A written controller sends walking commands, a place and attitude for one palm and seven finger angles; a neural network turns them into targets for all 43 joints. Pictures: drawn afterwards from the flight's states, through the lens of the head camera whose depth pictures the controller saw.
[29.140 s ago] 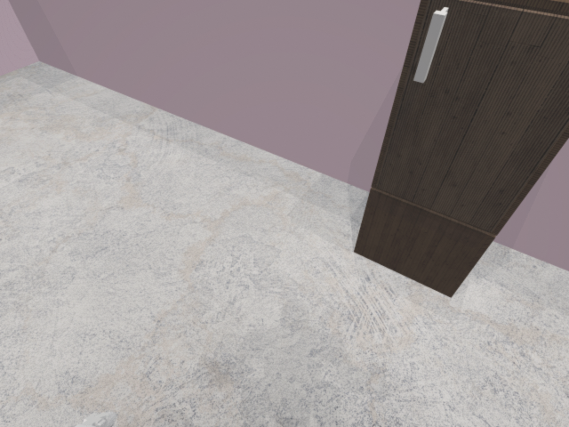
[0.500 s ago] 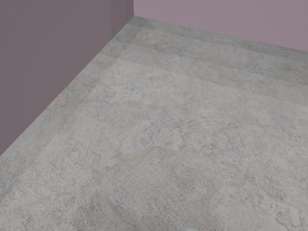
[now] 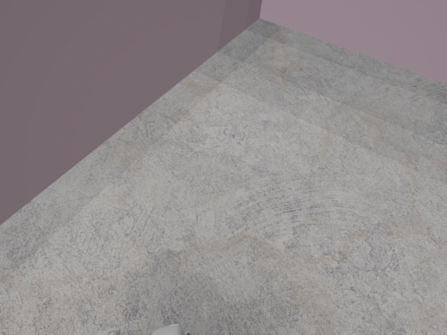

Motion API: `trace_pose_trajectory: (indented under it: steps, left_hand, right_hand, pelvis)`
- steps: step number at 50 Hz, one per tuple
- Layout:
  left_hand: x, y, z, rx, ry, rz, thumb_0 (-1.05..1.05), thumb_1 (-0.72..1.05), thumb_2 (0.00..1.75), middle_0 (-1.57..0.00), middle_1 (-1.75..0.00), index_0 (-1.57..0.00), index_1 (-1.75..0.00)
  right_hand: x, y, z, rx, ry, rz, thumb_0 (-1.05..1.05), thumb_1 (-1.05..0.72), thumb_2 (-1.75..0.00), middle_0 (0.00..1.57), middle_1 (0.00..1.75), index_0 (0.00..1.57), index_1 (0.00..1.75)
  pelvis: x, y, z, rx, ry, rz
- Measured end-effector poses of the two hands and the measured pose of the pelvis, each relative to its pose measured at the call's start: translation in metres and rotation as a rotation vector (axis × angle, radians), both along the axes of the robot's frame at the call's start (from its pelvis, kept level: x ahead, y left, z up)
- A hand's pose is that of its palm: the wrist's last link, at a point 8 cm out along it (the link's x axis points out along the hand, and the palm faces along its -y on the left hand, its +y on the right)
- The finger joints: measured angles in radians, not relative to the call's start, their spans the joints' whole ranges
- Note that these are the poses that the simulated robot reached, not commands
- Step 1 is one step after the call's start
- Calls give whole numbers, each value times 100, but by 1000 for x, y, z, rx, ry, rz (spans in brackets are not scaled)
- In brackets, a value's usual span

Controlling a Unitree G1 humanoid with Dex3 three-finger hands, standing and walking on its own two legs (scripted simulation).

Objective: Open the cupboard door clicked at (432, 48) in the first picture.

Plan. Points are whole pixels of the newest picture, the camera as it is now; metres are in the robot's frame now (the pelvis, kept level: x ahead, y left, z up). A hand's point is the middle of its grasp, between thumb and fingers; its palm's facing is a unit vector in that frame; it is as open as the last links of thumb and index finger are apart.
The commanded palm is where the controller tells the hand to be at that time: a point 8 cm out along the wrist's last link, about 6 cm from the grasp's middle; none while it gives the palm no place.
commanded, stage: turn to face it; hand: left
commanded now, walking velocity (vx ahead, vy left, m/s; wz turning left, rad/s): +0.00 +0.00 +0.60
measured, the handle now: out of the picture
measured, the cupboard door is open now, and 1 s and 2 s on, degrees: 44 44 44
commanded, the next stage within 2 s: none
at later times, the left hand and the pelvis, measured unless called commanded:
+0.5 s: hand out of the picture +0.08 +0.15 -0.14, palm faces +0.28 -0.91 -0.30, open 7.4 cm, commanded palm none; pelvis +0.06 -0.07 +0.01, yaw +17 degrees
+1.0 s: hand out of the picture +0.05 +0.16 -0.14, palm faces +0.57 -0.77 -0.29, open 7.4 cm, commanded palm none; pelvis +0.09 -0.08 +0.00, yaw +35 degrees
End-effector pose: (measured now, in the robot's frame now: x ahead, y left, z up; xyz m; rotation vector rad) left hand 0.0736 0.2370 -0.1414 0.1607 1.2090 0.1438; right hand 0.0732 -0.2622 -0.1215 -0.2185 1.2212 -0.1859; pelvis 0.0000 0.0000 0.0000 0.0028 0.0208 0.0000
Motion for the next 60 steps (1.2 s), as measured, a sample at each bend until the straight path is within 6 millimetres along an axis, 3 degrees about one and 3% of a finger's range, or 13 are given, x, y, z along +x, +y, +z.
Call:
trace_pose_trajectory:
  steps: [3, 6, 12, 18, 27, 32, 37, 41, 49, 54, 60]
  left_hand:
    - [-3, 16, -9, 16, 43, 40, 0, 92, 90, -20, -30, -20, -30]
    - [2, 24, -1, 39, 44, 75, 0, 92, 90, -20, -30, -20, -30]
    - [18, 19, 23, 77, -18, 128, 1, 92, 90, -20, -30, -19, -30]
    - [23, -6, 33, 133, -76, 166, 0, 91, 90, -20, -30, -19, -30]
    - [-20, -54, 39, 84, 31, 297, 0, 91, 90, -20, -30, -20, -30]
    - [-50, -65, 27, 41, 67, 397, 0, 91, 90, -21, -30, -20, -30]
    - [-85, -57, 1, 12, 112, 495, 0, 91, 90, -21, -30, -20, -30]
    - [-89, -47, 3, 33, 113, 546, 1, 91, 90, -20, -30, -20, -30]
    - [-61, -43, 29, 100, -16, 594, 1, 91, 90, -20, -30, -19, -30]
    - [-55, -63, 34, 153, -47, 622, 0, 91, 90, -20, -30, -20, -30]
    - [-68, -103, 39, 100, 9, 705, 0, 91, 90, -20, -30, -20, -30]
  right_hand:
    - [41, 1, 3, -31, -77, 53, 0, -91, -90, 20, 30, 19, 30]
    - [64, 1, 9, -41, -100, 96, 0, -91, -90, 20, 30, 19, 30]
    - [88, -3, 6, -9, -70, 169, 0, -90, -90, 20, 30, 20, 30]
    - [106, -23, -19, 53, -23, 199, 0, -90, -90, 20, 30, 20, 30]
    - [148, -26, -7, 74, 39, 303, 1, -91, -90, 20, 30, 20, 30]
    - [182, -4, -3, 63, 24, 417, 1, -91, -90, 20, 30, 19, 30]
    - [218, 28, -5, 40, -72, 519, 1, -91, -90, 20, 30, 19, 30]
    - [224, 37, 3, 26, -92, 569, 0, -90, -90, 20, 30, 20, 30]
    - [228, 22, -3, 33, -25, 624, 0, -90, -90, 20, 30, 20, 30]
    - [246, 7, -21, 55, 9, 638, 1, -90, -90, 20, 30, 20, 30]
    - [267, 12, -9, 49, 45, 701, 1, -91, -90, 20, 30, 20, 30]
  pelvis:
    - [9, 3, -7, -3, 2, 28]
    - [17, 0, -3, -9, 11, 58]
    - [30, -17, 7, -8, 16, 126]
    - [45, -49, -3, 15, 11, 197]
    - [63, -69, 16, 55, 14, 325]
    - [69, -68, 14, 55, 8, 399]
    - [70, -57, -4, 27, -2, 470]
    - [70, -60, -1, 20, -16, 511]
    - [82, -79, 5, 1, -12, 597]
    - [98, -98, -3, 16, -3, 656]
    - [109, -103, 12, 39, 4, 740]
